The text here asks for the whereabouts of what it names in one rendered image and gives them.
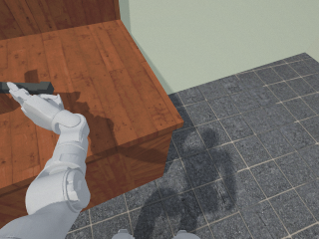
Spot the left robot hand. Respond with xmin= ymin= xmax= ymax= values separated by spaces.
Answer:
xmin=6 ymin=82 xmax=65 ymax=131

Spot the tap lever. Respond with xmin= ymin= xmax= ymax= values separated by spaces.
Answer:
xmin=0 ymin=81 xmax=55 ymax=95

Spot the robot shin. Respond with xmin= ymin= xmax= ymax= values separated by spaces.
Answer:
xmin=118 ymin=229 xmax=129 ymax=234
xmin=176 ymin=230 xmax=187 ymax=235

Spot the robot left shin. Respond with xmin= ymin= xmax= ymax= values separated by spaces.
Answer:
xmin=118 ymin=229 xmax=129 ymax=234

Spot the counter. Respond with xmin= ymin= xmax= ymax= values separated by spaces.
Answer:
xmin=0 ymin=0 xmax=184 ymax=229

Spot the robot right shin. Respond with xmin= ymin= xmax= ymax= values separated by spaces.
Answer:
xmin=176 ymin=230 xmax=187 ymax=235

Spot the left robot forearm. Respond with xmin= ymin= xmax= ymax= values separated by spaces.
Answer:
xmin=25 ymin=110 xmax=90 ymax=215

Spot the robot left upper arm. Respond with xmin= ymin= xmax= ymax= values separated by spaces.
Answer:
xmin=0 ymin=169 xmax=91 ymax=239

